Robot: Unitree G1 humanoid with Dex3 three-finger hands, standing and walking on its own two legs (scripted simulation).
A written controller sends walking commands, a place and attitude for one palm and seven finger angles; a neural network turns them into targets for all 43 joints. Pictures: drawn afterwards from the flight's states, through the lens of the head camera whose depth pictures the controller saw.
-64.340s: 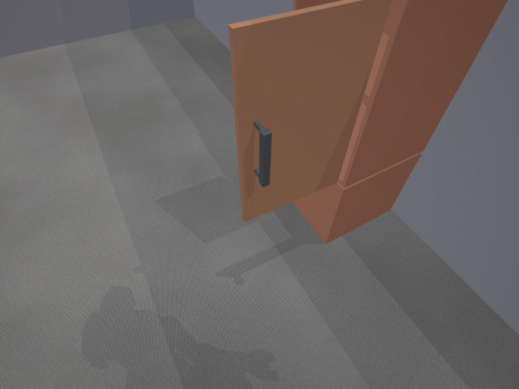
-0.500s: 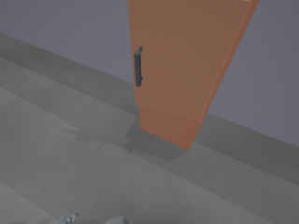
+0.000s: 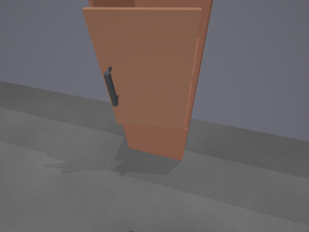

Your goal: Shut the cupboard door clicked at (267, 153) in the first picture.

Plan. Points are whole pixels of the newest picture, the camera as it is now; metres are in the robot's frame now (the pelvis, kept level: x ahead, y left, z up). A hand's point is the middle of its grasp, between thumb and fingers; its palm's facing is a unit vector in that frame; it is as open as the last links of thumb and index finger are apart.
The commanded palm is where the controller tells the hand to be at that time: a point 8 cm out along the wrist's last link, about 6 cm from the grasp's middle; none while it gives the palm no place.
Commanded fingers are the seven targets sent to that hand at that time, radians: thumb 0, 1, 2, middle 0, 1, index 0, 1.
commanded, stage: take the last steps up to it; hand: left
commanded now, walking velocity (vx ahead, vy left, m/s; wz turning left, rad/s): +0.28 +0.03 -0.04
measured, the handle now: (112, 87) +0.66 +0.20 -0.05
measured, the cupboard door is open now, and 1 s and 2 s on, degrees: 11 11 11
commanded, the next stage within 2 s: come to a stop and stand still in 0.42 s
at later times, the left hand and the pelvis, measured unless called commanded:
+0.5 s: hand (105, 214) +0.20 +0.17 -0.17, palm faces +0.01 -0.97 -0.24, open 7.3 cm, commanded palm none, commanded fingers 0.00 0.90 0.90 -0.20 -0.30 -0.20 -0.30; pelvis +0.14 -0.02 -0.01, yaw -1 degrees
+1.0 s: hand (111, 193) +0.26 +0.17 -0.17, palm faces +0.04 -0.96 -0.27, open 7.3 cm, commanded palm none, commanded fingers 0.00 0.90 0.90 -0.20 -0.30 -0.20 -0.30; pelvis +0.21 -0.03 -0.01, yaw -2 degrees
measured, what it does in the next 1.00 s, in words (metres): walks ahead: left foot, then right foot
